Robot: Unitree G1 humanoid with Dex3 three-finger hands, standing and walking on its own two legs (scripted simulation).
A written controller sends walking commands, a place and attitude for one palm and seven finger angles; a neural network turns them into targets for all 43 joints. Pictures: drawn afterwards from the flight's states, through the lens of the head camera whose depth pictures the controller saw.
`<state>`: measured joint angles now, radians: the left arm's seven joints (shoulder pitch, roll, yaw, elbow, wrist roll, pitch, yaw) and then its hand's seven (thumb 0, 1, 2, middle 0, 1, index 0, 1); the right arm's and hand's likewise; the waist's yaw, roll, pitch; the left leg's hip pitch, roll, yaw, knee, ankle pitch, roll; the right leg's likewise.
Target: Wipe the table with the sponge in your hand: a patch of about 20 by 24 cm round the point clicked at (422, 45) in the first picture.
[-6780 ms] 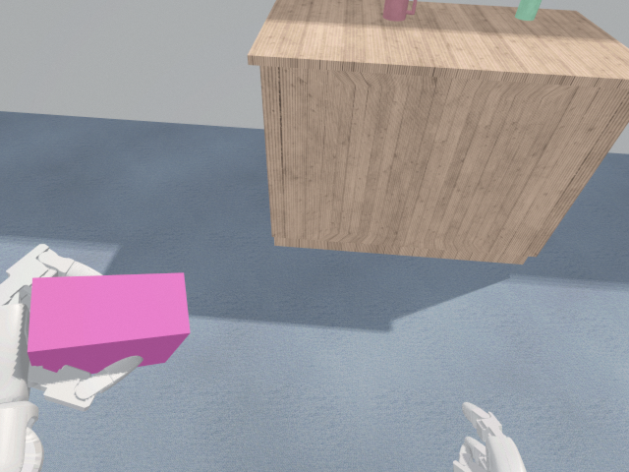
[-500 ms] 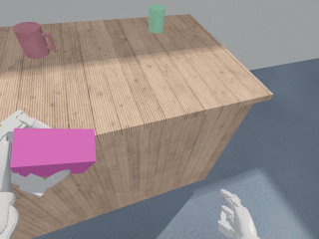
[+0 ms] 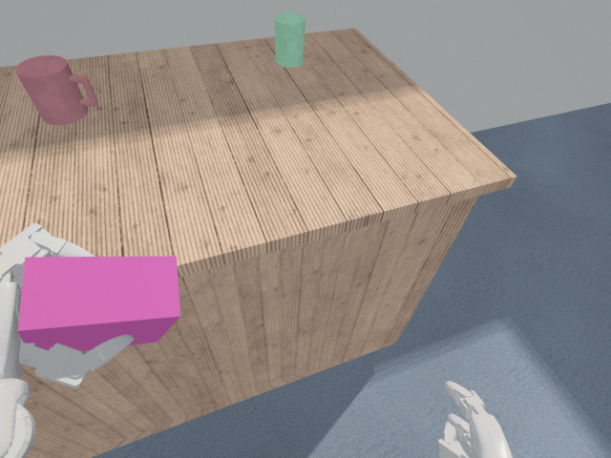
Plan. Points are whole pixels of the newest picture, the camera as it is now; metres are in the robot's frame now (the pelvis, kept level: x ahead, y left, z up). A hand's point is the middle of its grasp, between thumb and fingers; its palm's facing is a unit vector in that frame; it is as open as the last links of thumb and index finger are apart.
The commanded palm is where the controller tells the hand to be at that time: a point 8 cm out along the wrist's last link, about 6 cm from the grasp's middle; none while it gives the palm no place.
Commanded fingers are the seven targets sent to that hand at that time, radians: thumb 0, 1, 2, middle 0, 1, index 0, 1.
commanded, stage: look again from close up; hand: left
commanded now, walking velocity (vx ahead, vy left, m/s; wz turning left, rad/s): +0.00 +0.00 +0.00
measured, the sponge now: (125, 305) +0.23 +0.21 +0.13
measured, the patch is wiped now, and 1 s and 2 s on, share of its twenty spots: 0.00 0.00 0.00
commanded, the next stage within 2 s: shuffle to correct the standing spot in 0.02 s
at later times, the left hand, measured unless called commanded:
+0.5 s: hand (77, 293) +0.23 +0.26 +0.15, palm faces +0.42 -0.83 -0.37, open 10.3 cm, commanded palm +0.18 +0.28 +0.17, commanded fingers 0.00 0.10 1.30 -1.20 -1.60 -1.20 -1.60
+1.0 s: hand (94, 256) +0.27 +0.25 +0.16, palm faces +0.38 -0.80 -0.47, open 10.3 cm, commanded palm +0.21 +0.30 +0.17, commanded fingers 0.00 0.10 1.30 -1.20 -1.60 -1.20 -1.60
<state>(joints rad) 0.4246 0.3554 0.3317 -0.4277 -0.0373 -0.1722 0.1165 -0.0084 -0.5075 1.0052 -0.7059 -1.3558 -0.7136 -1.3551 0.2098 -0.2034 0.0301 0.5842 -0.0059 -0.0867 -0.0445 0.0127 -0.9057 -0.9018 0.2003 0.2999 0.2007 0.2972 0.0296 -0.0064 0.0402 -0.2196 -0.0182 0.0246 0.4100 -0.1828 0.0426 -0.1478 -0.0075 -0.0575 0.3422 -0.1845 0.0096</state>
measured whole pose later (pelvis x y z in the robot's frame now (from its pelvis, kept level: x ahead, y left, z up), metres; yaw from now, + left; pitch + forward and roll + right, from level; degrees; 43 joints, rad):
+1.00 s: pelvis +0.06 +0.01 -0.03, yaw +3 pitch -1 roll -1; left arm 0.47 0.41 0.37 -0.49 -0.04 -0.24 0.11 -0.01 -0.51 1.01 -0.71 -1.36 -0.71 -1.36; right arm 0.25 -0.21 0.01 0.59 0.00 -0.08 -0.02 0.01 -0.90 -0.90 0.20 0.30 0.20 0.30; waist -0.02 0.04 0.05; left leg -0.34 -0.07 0.00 0.89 -0.44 0.05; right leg -0.32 -0.02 -0.16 0.65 -0.31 -0.05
